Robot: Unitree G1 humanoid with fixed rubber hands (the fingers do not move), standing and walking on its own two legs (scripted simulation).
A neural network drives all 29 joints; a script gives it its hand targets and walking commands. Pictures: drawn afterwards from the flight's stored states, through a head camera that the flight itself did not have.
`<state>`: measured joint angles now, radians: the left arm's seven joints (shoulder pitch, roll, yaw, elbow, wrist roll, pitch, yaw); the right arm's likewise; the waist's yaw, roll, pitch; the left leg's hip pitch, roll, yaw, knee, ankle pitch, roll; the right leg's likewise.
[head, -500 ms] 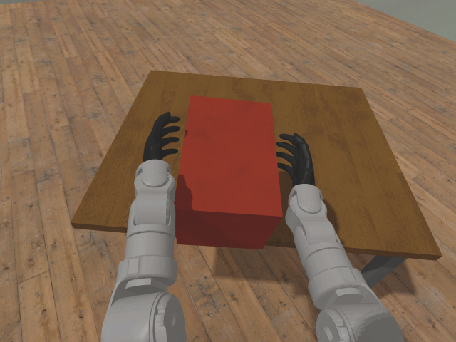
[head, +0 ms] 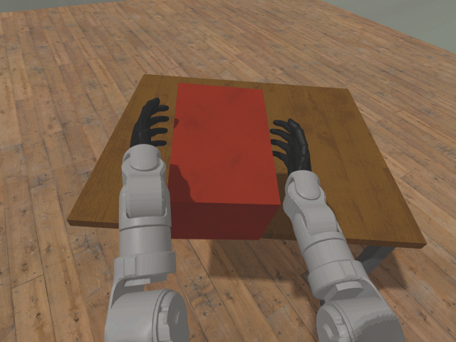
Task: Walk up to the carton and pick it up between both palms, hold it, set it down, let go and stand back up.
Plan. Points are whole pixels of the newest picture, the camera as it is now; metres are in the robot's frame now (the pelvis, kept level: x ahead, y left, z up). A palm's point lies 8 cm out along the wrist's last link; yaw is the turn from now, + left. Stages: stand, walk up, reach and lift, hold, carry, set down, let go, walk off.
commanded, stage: reach and lift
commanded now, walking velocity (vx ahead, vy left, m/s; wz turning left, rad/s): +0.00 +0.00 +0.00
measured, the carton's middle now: (218, 161) +0.42 +0.00 +0.09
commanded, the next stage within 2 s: hold in 1.16 s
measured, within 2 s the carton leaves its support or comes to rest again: neither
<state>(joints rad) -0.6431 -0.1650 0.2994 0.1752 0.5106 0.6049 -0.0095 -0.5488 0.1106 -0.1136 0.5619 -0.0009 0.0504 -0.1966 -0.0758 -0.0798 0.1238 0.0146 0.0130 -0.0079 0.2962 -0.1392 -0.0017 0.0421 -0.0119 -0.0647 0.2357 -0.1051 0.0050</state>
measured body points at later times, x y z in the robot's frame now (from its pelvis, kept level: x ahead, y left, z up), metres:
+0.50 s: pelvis +0.01 +0.00 +0.00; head +0.00 +0.03 +0.45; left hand +0.39 +0.12 +0.17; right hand +0.37 -0.14 +0.14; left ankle +0.03 +0.12 -0.75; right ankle +0.03 -0.12 -0.75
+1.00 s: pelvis +0.01 +0.00 +0.00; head -0.01 +0.03 +0.45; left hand +0.39 +0.13 +0.18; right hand +0.37 -0.13 +0.15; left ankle +0.03 +0.12 -0.75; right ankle +0.03 -0.12 -0.75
